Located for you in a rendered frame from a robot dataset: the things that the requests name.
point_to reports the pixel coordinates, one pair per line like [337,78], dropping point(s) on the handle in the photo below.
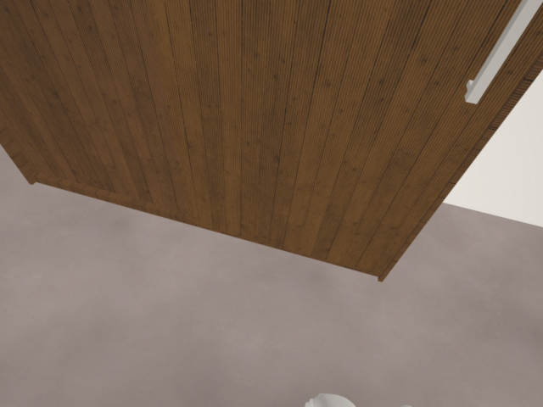
[509,37]

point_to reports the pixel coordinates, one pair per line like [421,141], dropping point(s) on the wardrobe door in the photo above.
[82,95]
[329,127]

